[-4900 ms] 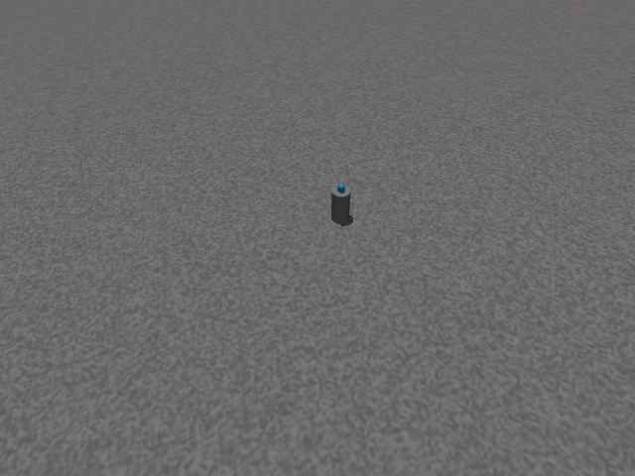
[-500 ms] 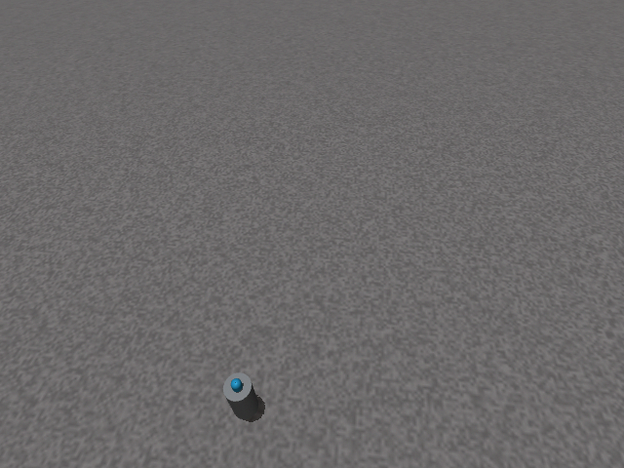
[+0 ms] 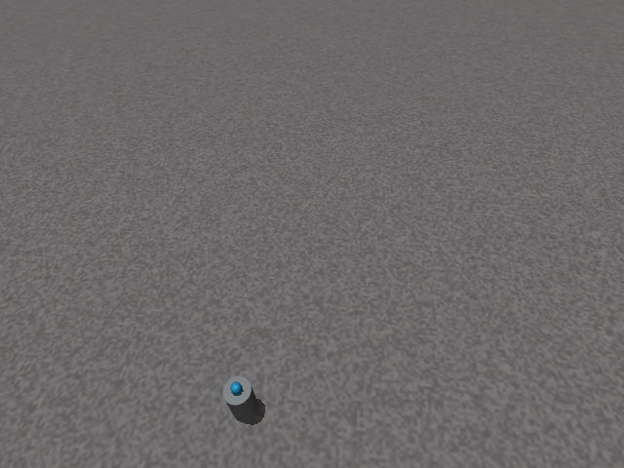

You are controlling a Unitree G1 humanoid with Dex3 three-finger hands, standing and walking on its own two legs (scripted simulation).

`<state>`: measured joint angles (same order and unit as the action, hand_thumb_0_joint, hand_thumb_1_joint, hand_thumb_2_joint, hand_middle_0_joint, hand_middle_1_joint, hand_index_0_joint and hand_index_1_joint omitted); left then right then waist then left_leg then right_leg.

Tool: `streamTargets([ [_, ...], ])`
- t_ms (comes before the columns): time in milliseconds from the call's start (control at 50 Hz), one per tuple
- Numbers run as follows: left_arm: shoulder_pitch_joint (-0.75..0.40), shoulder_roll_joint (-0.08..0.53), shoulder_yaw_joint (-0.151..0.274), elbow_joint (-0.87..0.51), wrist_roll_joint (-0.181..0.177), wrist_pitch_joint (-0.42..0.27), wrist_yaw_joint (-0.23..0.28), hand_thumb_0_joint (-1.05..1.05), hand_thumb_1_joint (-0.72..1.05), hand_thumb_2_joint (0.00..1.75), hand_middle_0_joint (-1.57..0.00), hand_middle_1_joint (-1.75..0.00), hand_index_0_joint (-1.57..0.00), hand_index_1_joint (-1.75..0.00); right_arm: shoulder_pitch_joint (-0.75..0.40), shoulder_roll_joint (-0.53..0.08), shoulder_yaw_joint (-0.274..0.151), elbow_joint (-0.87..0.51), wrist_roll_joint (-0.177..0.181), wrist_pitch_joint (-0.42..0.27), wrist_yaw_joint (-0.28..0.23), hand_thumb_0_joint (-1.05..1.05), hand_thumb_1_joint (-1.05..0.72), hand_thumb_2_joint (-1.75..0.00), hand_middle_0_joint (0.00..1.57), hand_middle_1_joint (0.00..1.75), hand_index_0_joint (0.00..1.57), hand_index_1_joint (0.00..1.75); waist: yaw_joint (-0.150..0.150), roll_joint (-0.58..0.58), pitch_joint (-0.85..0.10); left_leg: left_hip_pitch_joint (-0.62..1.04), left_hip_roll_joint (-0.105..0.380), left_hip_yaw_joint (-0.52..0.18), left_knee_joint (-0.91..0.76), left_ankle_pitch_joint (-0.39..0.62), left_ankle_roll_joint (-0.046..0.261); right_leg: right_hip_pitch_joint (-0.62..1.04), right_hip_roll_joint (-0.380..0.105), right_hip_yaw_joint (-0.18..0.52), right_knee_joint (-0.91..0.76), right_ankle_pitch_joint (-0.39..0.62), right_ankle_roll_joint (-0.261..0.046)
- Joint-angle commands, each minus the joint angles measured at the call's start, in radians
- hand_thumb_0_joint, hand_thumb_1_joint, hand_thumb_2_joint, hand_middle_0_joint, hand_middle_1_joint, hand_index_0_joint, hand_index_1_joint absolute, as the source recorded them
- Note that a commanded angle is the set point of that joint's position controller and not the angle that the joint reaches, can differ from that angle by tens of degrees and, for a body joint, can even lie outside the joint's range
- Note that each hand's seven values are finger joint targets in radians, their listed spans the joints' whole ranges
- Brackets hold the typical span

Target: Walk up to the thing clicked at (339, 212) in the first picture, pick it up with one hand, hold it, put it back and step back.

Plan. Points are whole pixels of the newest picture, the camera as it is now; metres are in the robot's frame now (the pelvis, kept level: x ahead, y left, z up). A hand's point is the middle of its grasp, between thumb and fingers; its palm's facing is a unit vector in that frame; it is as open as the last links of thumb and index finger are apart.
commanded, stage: walk up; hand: left
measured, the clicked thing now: (240, 398) +0.45 +0.24 -0.68
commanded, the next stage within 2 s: stand in 0.06 s
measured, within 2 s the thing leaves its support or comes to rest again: neither
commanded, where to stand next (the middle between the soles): +0.03 +0.00 m, yaw +0 degrees
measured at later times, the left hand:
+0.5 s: hand out of the picture +0.07 +0.25 -0.16, palm faces -0.03 -0.94 -0.34, open 7.4 cm
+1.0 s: hand out of the picture +0.07 +0.24 -0.16, palm faces -0.03 -0.94 -0.34, open 7.4 cm
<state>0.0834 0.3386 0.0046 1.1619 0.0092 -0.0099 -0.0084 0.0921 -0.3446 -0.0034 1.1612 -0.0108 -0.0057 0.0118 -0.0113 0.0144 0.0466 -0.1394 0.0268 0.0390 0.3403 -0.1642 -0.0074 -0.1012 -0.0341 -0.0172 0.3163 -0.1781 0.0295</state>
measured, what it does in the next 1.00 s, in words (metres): stands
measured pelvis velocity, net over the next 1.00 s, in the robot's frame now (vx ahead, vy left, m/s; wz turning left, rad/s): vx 0.00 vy -0.01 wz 0.01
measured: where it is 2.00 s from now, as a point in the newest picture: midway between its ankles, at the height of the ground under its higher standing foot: outside the picture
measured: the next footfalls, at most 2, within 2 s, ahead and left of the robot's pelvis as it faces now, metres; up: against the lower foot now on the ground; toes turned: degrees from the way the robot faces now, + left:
none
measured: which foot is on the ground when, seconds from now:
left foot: down 0.00-1.00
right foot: down 0.00-1.00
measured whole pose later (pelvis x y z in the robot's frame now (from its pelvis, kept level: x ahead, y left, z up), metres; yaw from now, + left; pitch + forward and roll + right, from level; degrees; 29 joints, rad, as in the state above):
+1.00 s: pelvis +0.00 -0.01 +0.00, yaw +0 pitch -2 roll +0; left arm 0.11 0.35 -0.01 1.13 0.01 -0.01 -0.01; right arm 0.10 -0.35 0.00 1.15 -0.01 -0.01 0.01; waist -0.01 0.01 0.05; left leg -0.12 0.03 0.03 0.31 -0.15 -0.02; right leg -0.09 -0.03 -0.03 0.31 -0.19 0.02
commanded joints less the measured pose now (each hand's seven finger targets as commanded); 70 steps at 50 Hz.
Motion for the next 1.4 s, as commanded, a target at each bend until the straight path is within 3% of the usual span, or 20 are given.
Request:
streamTargets([
  [0,-0.057,0.212,0.043,-0.063,-0.001,-0.02,0.015,0.0,0.9,0.9,-0.2,-0.3,-0.2,-0.3,-0.048,-0.215,-0.042,-0.062,0.005,-0.023,-0.012,0.0,-0.9,-0.9,0.2,0.3,0.2,0.3,0.001,-0.022,-0.069,0.029,0.106,-0.105,-0.063,0.098,0.022,-0.019,-0.085,0.079,-0.047,0.099,-0.038],
  [80,-0.042,0.216,0.037,-0.07,-0.003,-0.021,0.017,0.0,0.9,0.9,-0.2,-0.3,-0.2,-0.3,-0.055,-0.218,-0.043,-0.064,0.0,-0.026,-0.016,0.0,-0.9,-0.9,0.2,0.3,0.2,0.3,0.003,-0.022,-0.087,0.054,0.123,-0.105,-0.063,0.182,0.017,0.001,-0.101,0.078,-0.037,0.147,-0.04],
  [260,-0.036,0.224,0.034,-0.081,-0.001,-0.023,0.018,0.0,0.9,0.9,-0.2,-0.3,-0.2,-0.3,-0.069,-0.213,-0.041,-0.069,0.003,-0.025,-0.015,0.0,-0.9,-0.9,0.2,0.3,0.2,0.3,0.003,-0.005,-0.106,0.077,0.123,-0.099,-0.064,0.194,0.017,0.01,-0.107,0.078,-0.041,0.16,-0.04],
  [340,-0.03,0.221,0.033,-0.078,-0.001,-0.019,0.016,0.0,0.9,0.9,-0.2,-0.3,-0.2,-0.3,-0.071,-0.213,-0.04,-0.067,0.004,-0.023,-0.016,0.0,-0.9,-0.9,0.2,0.3,0.2,0.3,0.006,-0.015,-0.062,0.051,0.113,-0.099,-0.084,0.108,0.012,-0.018,-0.101,0.079,-0.058,0.09,-0.036],
  [460,-0.028,0.223,0.031,-0.084,0.0,-0.02,0.016,0.0,0.9,0.9,-0.2,-0.3,-0.2,-0.3,-0.062,-0.217,-0.04,-0.067,0.002,-0.022,-0.013,0.0,-0.9,-0.9,0.2,0.3,0.2,0.3,0.003,-0.012,-0.064,0.042,0.112,-0.1,-0.084,0.071,0.017,-0.016,-0.106,0.084,-0.068,0.065,-0.04],
  [860,-0.007,0.224,0.029,-0.091,0.0,-0.02,0.017,0.0,0.9,0.9,-0.2,-0.3,-0.2,-0.3,-0.039,-0.217,-0.037,-0.068,0.002,-0.022,-0.015,0.0,-0.9,-0.9,0.2,0.3,0.2,0.3,0.008,-0.016,-0.076,0.06,0.118,-0.103,-0.069,0.132,0.016,-0.019,-0.102,0.082,-0.057,0.099,-0.045],
  [980,-0.003,0.229,0.031,-0.092,-0.002,-0.019,0.015,0.0,0.9,0.9,-0.2,-0.3,-0.2,-0.3,-0.03,-0.217,-0.034,-0.068,0.001,-0.022,-0.014,0.0,-0.9,-0.9,0.2,0.3,0.2,0.3,0.007,-0.01,-0.057,0.049,0.113,-0.1,-0.077,0.087,0.015,-0.022,-0.106,0.09,-0.068,0.081,-0.045],
  [1200,-0.006,0.229,0.031,-0.093,-0.001,-0.018,0.015,0.0,0.9,0.9,-0.2,-0.3,-0.2,-0.3,-0.031,-0.217,-0.035,-0.072,0.001,-0.023,-0.016,0.0,-0.9,-0.9,0.2,0.3,0.2,0.3,0.01,-0.017,-0.057,0.045,0.114,-0.1,-0.077,0.102,0.012,-0.018,-0.103,0.087,-0.064,0.081,-0.045],
  [1380,-0.009,0.234,0.033,-0.096,0.0,-0.021,0.018,0.0,0.9,0.9,-0.2,-0.3,-0.2,-0.3,-0.031,-0.22,-0.036,-0.077,0.0,-0.023,-0.016,0.0,-0.9,-0.9,0.2,0.3,0.2,0.3,0.008,-0.015,-0.087,0.068,0.118,-0.1,-0.067,0.15,0.016,0.003,-0.109,0.086,-0.053,0.139,-0.046],
])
